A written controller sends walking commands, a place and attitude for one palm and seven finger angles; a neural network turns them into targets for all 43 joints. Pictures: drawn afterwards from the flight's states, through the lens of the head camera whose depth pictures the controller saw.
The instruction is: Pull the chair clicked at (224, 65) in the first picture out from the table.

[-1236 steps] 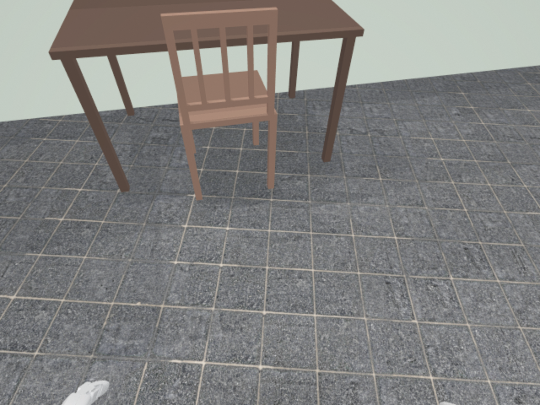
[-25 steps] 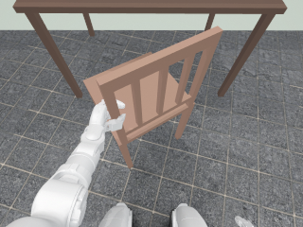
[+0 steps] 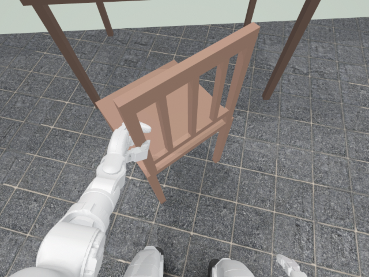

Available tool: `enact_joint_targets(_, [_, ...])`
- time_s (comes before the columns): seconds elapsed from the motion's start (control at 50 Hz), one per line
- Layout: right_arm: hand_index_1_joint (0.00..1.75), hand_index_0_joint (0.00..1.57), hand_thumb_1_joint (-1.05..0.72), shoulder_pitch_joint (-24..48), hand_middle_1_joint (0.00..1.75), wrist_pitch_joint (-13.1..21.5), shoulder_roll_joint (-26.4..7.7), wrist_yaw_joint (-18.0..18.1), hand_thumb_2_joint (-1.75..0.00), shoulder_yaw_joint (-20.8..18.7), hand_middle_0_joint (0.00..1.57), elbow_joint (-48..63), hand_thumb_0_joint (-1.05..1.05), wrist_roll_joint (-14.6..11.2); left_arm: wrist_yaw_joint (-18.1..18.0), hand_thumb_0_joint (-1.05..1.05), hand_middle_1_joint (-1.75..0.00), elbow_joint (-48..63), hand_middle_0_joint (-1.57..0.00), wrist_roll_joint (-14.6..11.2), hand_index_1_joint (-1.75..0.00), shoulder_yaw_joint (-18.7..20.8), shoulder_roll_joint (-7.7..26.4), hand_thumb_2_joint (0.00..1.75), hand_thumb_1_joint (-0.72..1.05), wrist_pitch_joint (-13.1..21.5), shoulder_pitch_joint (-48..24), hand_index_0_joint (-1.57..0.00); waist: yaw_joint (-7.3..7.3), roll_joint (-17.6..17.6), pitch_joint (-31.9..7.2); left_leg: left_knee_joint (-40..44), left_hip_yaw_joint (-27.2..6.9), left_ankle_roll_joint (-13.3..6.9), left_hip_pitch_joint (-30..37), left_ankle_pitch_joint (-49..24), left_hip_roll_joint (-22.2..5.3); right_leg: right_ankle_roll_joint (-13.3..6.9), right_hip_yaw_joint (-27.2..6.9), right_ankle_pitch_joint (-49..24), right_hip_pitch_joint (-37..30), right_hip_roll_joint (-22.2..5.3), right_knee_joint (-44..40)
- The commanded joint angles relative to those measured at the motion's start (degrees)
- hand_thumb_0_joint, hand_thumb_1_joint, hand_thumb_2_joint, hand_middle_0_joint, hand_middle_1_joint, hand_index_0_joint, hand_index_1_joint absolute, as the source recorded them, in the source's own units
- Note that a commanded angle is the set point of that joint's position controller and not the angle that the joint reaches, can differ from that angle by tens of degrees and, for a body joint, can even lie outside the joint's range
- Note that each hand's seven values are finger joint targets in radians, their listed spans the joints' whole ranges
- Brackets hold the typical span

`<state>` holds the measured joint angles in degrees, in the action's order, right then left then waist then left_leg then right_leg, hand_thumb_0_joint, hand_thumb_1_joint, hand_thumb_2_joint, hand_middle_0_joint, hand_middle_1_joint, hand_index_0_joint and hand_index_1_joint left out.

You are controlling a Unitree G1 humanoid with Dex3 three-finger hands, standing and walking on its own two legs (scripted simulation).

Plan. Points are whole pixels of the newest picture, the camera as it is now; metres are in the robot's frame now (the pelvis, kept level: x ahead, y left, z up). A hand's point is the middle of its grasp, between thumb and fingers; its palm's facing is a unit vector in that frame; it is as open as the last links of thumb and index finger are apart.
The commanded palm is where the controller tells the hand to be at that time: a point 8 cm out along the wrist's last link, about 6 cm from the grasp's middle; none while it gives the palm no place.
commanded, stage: step backward, pulling the chair out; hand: left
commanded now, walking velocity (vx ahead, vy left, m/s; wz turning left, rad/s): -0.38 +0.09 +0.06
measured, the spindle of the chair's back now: (192, 109) +0.53 -0.01 -0.08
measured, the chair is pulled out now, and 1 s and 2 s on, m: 0.43 0.60 0.60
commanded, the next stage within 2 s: stop walking, hand still on the chair in 0.22 s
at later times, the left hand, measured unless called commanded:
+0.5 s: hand (134, 200) +0.26 +0.12 -0.05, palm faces -0.07 -0.97 -0.22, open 6.1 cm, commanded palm +0.25 +0.17 -0.03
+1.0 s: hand (128, 223) +0.22 +0.13 -0.05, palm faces -0.11 -0.97 -0.21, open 6.1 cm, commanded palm +0.21 +0.18 -0.03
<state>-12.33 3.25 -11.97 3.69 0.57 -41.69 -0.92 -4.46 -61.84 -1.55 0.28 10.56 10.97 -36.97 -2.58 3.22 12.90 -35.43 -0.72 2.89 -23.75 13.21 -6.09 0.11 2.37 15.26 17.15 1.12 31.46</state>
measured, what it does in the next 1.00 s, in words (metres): steps on the spot: left foot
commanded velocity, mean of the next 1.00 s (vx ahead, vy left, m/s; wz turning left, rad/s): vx -0.02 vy -0.01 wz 0.02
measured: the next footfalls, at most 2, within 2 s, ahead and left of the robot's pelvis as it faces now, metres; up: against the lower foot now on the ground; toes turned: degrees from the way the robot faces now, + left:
left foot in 0.26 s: -0.03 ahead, +0.16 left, +0.00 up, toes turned -1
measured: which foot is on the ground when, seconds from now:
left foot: down 0.00-0.04, up 0.06-0.24, down 0.26-1.00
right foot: down 0.00-1.00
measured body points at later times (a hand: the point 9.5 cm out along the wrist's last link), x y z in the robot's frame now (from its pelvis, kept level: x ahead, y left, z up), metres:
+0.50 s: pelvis -0.10 +0.01 +0.00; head -0.02 -0.01 +0.44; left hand +0.26 +0.17 -0.03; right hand -0.01 -0.24 -0.13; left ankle -0.07 +0.17 -0.73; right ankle +0.00 -0.12 -0.73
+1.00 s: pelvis -0.06 +0.03 +0.01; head -0.05 +0.01 +0.46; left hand +0.22 +0.18 -0.03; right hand +0.05 -0.22 -0.11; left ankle -0.07 +0.16 -0.73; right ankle +0.00 -0.12 -0.73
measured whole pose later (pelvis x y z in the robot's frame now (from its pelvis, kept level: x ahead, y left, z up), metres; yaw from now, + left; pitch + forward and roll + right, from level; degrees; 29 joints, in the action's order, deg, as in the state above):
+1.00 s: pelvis -0.06 +0.03 +0.01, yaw +0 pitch -3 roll +0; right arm -14.2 1.2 -13.0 5.4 0.5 -39.5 -1.4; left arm -4.8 -44.2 1.1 -6.7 6.5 9.1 -9.2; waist -1.2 1.3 4.4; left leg -28.7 -0.9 1.3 -9.6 16.6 -0.8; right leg 2.4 0.4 9.2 15.9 -3.8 27.6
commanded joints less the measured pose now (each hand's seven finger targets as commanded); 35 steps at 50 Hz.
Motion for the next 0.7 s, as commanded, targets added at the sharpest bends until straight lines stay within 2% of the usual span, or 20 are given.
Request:
enact_joint_targets(0.0, [0.30, 0.20, -0.90, -7.1, 0.30, 1.8, -9.6, 1.9, -0.90, -3.8, 0.20, 1.6, 0.00, -1.2, 0.1, 0.00, -1.45, 10.3, -0.50, 1.1, -1.45, 2.9, 11.1, 0.90, 0.90, 6.0, -21.2, -0.50, -1.61, -10.4, -35.3, -6.3, -0.4, -0.8, 9.7, -13.9, -1.6, -3.4, -9.4, -45.0, -20.2, -13.3, -6.7])
enact_joint_targets(0.02, [0.30, 0.20, -0.90, -4.0, 0.30, 2.0, -9.9, 2.5, -0.90, -3.9, 0.20, 2.7, 0.00, -1.5, -0.2, 0.00, -1.45, 9.4, -0.50, 0.7, -1.45, 4.2, 12.5, 0.90, 0.90, 5.0, -20.9, -0.50, -0.46, -15.8, -35.7, -11.4, -1.4, -0.1, 3.8, 6.5, 1.7, -5.8, -12.2, -54.0, -21.7, -18.2, -4.8])
enact_joint_targets(0.04, [0.30, 0.20, -0.90, -1.6, 0.30, 2.0, -9.3, 2.5, -0.90, -3.3, 0.20, 3.3, 0.00, -1.6, -0.1, 0.00, -1.45, 7.6, -0.50, 0.8, -1.45, 3.9, 11.4, 0.90, 0.90, 3.9, -18.7, -0.50, 0.87, -14.3, -34.2, -16.0, -3.8, -0.5, -0.1, 13.4, 2.7, -6.9, -13.0, -53.6, -20.9, -20.5, -4.5])
enact_joint_targets(0.08, [0.30, 0.20, -0.90, -1.4, 0.30, 2.0, -8.6, 2.4, -0.90, -2.2, 0.20, 2.9, 0.00, -1.4, -0.1, 0.00, -1.45, 8.0, -0.50, 0.2, -1.45, 4.0, 10.9, 0.90, 0.90, 3.1, -18.3, -0.50, 1.33, -7.3, -32.6, -14.8, -5.9, -0.6, -0.9, 13.9, 1.9, -8.6, -12.9, -44.9, -18.5, -21.9, -3.8])
enact_joint_targets(0.16, [0.30, 0.20, -0.90, -3.0, 0.30, 2.0, -9.0, 3.4, -0.90, -1.5, 0.20, 2.2, 0.00, -1.9, -0.8, 0.00, -1.45, 6.6, -0.50, -0.8, -1.45, 4.6, 11.0, 0.90, 0.90, 1.6, -16.3, -0.50, 0.84, -12.2, -31.2, -2.7, -3.2, -0.6, 3.4, 8.8, 2.8, -6.0, -9.1, -42.1, -17.8, -18.7, -2.0])
enact_joint_targets(0.2, [0.30, 0.20, -0.90, -4.3, 0.30, 1.8, -9.5, 4.0, -0.90, -1.6, 0.20, 2.2, 0.00, -1.9, -0.7, 0.00, -1.45, 7.7, -0.50, -1.5, -1.45, 2.8, 9.1, 0.90, 0.90, 1.3, -16.9, -0.50, 0.44, -12.7, -32.0, 5.1, -1.9, -1.0, 7.9, -0.3, 1.4, -4.1, -7.6, -37.8, -16.2, -16.9, 0.0])
enact_joint_targets(0.22, [0.30, 0.20, -0.90, -4.7, 0.30, 1.8, -10.3, 4.2, -0.90, -2.0, 0.20, 2.3, 0.00, -1.9, -0.7, 0.00, -1.45, 8.9, -0.50, -1.8, -1.45, 2.1, 8.4, 0.90, 0.90, 1.4, -18.2, -0.50, 0.19, -10.8, -32.6, 7.5, -2.6, -1.9, 11.5, -11.7, -0.7, -2.4, -6.1, -32.8, -13.5, -14.8, 1.3])
enact_joint_targets(0.24, [0.30, 0.20, -0.90, -5.1, 0.30, 1.7, -11.2, 4.2, -0.90, -2.6, 0.20, 2.7, 0.00, -1.6, -0.5, 0.00, -1.45, 9.5, -0.50, -1.8, -1.45, 1.3, 7.0, 0.90, 0.90, 1.5, -19.0, -0.50, 0.26, -6.0, -32.8, 7.7, -4.9, -3.4, 14.3, -20.5, -3.7, -0.7, -4.3, -27.3, -9.9, -11.3, 2.0])
enact_joint_targets(0.28, [0.30, 0.20, -0.90, -6.7, 0.30, 1.1, -11.4, 3.5, -0.90, -3.0, 0.20, 3.2, 0.00, -1.3, 0.1, 0.00, -1.45, 8.2, -0.50, -1.5, -1.45, 0.1, 4.0, 0.90, 0.90, 1.4, -19.2, -0.50, 0.32, 1.0, -30.6, 7.4, -7.0, -5.8, 17.0, -27.1, -7.3, 1.3, -1.6, -15.5, -4.7, -5.5, 3.2])
enact_joint_targets(0.3, [0.30, 0.20, -0.90, -4.7, 0.30, 1.0, -10.4, 3.1, -0.90, -2.5, 0.20, 4.4, 0.00, -0.6, 0.7, 0.00, -1.45, 11.4, -0.50, -1.4, -1.45, -2.1, 2.0, 0.90, 0.90, 2.1, -22.3, -0.50, 0.05, 8.7, -30.3, 7.9, -9.1, -6.9, 16.0, -29.8, -8.5, 1.2, -1.0, -10.7, -4.3, -5.3, 5.3])
enact_joint_targets(0.32, [0.30, 0.20, -0.90, -3.1, 0.30, 0.6, -9.6, 2.2, -0.90, -2.7, 0.20, 7.9, 0.00, -0.2, 0.8, 0.00, -1.45, 22.4, -0.50, -0.9, -1.45, -1.5, 2.9, 0.90, 0.90, 2.6, -19.3, -0.50, 0.60, 12.1, -30.7, 9.6, -10.7, -7.7, 14.9, -28.5, -9.4, 0.8, -0.8, -1.3, -5.4, -4.4, 6.9])
enact_joint_targets(0.34, [0.30, 0.20, -0.90, -1.9, 0.30, 0.4, -9.5, 2.0, -0.90, -2.5, 0.20, 8.3, 0.00, -0.3, 0.6, 0.00, -1.45, 22.4, -0.50, -0.6, -1.45, -1.0, 3.1, 0.90, 0.90, 2.2, -17.2, -0.50, 1.10, 12.4, -29.1, 10.1, -10.9, -8.5, 12.7, -24.7, -9.9, 0.5, -0.7, 4.4, -6.0, -3.6, 6.4])
enact_joint_targets(0.36, [0.30, 0.20, -0.90, -2.5, 0.30, 0.3, -9.8, 2.0, -0.90, -2.8, 0.20, 8.6, 0.00, -0.6, 0.4, 0.00, -1.45, 23.3, -0.50, -0.4, -1.45, 0.3, 5.1, 0.90, 0.90, 1.7, -16.4, -0.50, 1.49, 10.7, -29.4, 10.3, -10.6, -8.6, 11.7, -19.0, -9.4, 0.4, -0.6, 5.9, -7.5, -3.0, 4.7])
enact_joint_targets(0.42, [0.30, 0.20, -0.90, -3.3, 0.30, -0.1, -9.9, 1.6, -0.90, -2.8, 0.20, 9.8, 0.00, -1.5, 0.5, 0.00, -1.45, 23.2, -0.50, -0.8, -1.45, -1.3, 3.5, 0.90, 0.90, -0.6, -12.0, -0.50, 0.53, 2.1, -29.1, 9.3, -5.9, -6.6, 8.1, -3.1, -5.9, 0.8, -0.9, 1.6, -13.8, -2.8, -0.8])
enact_joint_targets(0.46, [0.30, 0.20, -0.90, -3.2, 0.30, -0.4, -10.0, 1.7, -0.90, -2.9, 0.20, 9.6, 0.00, -1.6, 0.3, 0.00, -1.45, 21.3, -0.50, -0.3, -1.45, -0.7, 4.8, 0.90, 0.90, -1.1, -9.5, -0.50, 0.37, 0.0, -27.1, 10.3, -3.1, -5.7, 3.7, 13.1, -2.4, 0.4, -2.4, 6.9, -14.0, -3.9, -2.0])
enact_joint_targets(0.48, [0.30, 0.20, -0.90, -2.8, 0.30, -0.6, -9.2, 1.6, -0.90, -2.6, 0.20, 9.6, 0.00, -1.6, 0.0, 0.00, -1.45, 20.9, -0.50, 0.0, -1.45, -0.6, 4.8, 0.90, 0.90, -0.9, -8.4, -0.50, 0.53, -0.7, -25.4, 9.6, -1.8, -5.2, 3.1, 17.2, -0.6, -0.1, -3.9, 11.4, -11.5, -4.9, -3.9])
enact_joint_targets(0.54, [0.30, 0.20, -0.90, -2.5, 0.30, -1.0, -7.4, 1.8, -0.90, -2.0, 0.20, 8.2, 0.00, -0.7, -0.7, 0.00, -1.45, 19.3, -0.50, 0.3, -1.45, 0.1, 6.0, 0.90, 0.90, -0.6, -5.1, -0.50, 0.44, -11.7, -23.2, 0.2, 2.0, -3.8, 8.5, 15.9, 5.0, -2.4, -10.7, 25.3, -1.9, -10.6, -14.8])
enact_joint_targets(0.58, [0.30, 0.20, -0.90, -2.6, 0.30, -0.9, -7.2, 2.2, -0.90, -2.0, 0.20, 6.8, 0.00, 0.0, -1.0, 0.00, -1.45, 19.8, -0.50, 0.5, -1.45, 1.1, 6.7, 0.90, 0.90, -0.3, -3.2, -0.50, 0.29, -14.7, -22.2, -3.7, 2.8, -3.5, 12.6, 12.4, 6.2, -3.6, -11.6, 27.0, 2.4, -13.5, -17.9])
enact_joint_targets(0.62, [0.30, 0.20, -0.90, -1.7, 0.30, -0.2, -6.5, 2.1, -0.90, -1.4, 0.20, 6.1, 0.00, 0.4, -1.0, 0.00, -1.45, 20.6, -0.50, 0.6, -1.45, 0.6, 5.5, 0.90, 0.90, 0.2, -0.8, -0.50, 0.14, -12.1, -21.9, -0.3, 1.7, -4.0, 14.5, 10.3, 5.8, -2.9, -9.6, 23.9, 2.6, -12.6, -16.3])
enact_joint_targets(0.68, [0.30, 0.20, -0.90, -0.8, 0.30, 0.1, -6.7, 2.3, -0.90, -1.2, 0.20, 6.1, 0.00, 0.5, -1.1, 0.00, -1.45, 20.3, -0.50, 0.7, -1.45, 0.3, 4.5, 0.90, 0.90, 1.0, 4.0, -0.50, 0.91, -8.7, -18.2, 6.9, -2.6, -5.1, 11.1, 11.9, 4.1, -1.2, -6.8, 21.2, 1.1, -9.4, -13.6])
